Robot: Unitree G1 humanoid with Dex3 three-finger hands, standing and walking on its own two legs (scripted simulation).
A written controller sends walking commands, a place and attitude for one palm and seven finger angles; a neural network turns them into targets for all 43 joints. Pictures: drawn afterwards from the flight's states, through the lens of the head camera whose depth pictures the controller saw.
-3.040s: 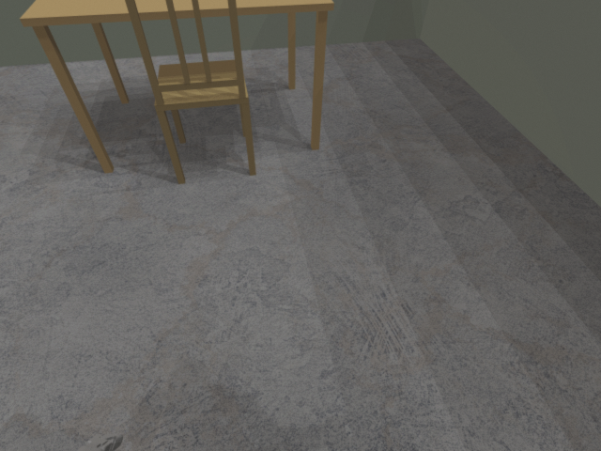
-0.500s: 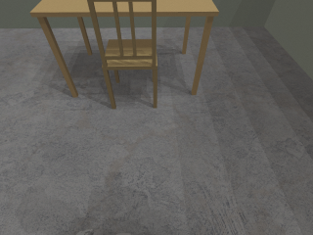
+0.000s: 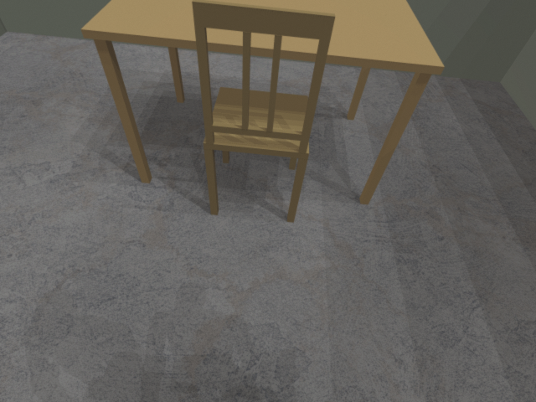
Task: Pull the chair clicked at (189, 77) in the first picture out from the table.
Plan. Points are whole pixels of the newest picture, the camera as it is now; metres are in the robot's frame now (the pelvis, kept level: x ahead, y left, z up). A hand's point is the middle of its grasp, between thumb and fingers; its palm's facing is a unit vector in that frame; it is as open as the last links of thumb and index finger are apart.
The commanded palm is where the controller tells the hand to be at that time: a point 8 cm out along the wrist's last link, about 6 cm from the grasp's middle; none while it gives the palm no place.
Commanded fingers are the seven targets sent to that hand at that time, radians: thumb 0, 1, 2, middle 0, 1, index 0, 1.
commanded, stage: walk to a spot facing it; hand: left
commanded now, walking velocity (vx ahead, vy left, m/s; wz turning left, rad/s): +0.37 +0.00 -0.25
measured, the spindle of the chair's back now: (245, 84) +0.99 +0.16 -0.08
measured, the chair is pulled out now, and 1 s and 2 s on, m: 0.00 0.00 0.00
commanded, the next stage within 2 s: take the last steps up to it in 0.24 s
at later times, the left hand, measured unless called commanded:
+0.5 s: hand (229, 299) +0.33 +0.10 -0.17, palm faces -0.11 -0.97 -0.21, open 7.4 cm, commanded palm none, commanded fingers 0.00 0.90 0.90 -0.20 -0.30 -0.20 -0.30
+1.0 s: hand (209, 302) +0.32 +0.14 -0.19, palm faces +0.04 -0.99 -0.13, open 7.4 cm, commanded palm none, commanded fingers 0.00 0.90 0.90 -0.20 -0.30 -0.20 -0.30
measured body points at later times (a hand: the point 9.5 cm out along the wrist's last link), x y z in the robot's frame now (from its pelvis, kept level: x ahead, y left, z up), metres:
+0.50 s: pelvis +0.21 -0.07 -0.02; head +0.24 -0.08 +0.43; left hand +0.34 +0.15 -0.16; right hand +0.09 -0.25 -0.17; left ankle +0.08 +0.07 -0.64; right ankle +0.28 -0.15 -0.74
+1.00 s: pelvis +0.37 -0.02 +0.00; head +0.39 +0.01 +0.45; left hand +0.32 +0.20 -0.17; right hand +0.43 -0.26 -0.14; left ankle +0.39 +0.06 -0.74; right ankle +0.29 -0.14 -0.69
